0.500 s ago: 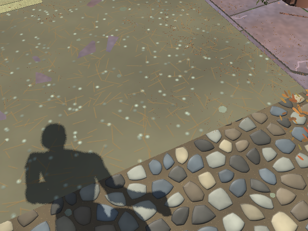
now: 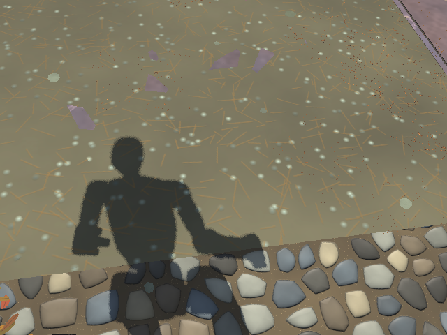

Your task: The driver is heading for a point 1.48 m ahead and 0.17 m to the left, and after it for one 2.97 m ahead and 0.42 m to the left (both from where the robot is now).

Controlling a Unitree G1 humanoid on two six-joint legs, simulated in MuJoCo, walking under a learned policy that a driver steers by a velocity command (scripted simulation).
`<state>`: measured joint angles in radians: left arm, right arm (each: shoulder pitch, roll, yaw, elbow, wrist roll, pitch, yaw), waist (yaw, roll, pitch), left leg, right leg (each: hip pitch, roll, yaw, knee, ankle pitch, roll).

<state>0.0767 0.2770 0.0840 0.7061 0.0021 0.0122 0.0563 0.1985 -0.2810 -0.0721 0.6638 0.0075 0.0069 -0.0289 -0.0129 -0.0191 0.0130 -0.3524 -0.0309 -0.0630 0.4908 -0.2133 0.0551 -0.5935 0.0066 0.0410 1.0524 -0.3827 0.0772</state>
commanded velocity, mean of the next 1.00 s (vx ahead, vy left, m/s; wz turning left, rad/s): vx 0.05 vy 0.00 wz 0.35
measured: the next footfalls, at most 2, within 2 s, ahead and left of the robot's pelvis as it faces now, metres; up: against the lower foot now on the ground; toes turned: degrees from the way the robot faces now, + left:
right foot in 0.24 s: +0.08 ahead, -0.14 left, +0.00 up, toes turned +13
left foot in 0.62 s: -0.01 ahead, +0.12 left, +0.00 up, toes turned +19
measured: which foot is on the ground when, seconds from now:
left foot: down 0.00-0.24, up 0.26-0.60, down 0.62-1.00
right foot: up 0.00-0.22, down 0.24-0.62, up 0.64-0.98, down 1.00-1.00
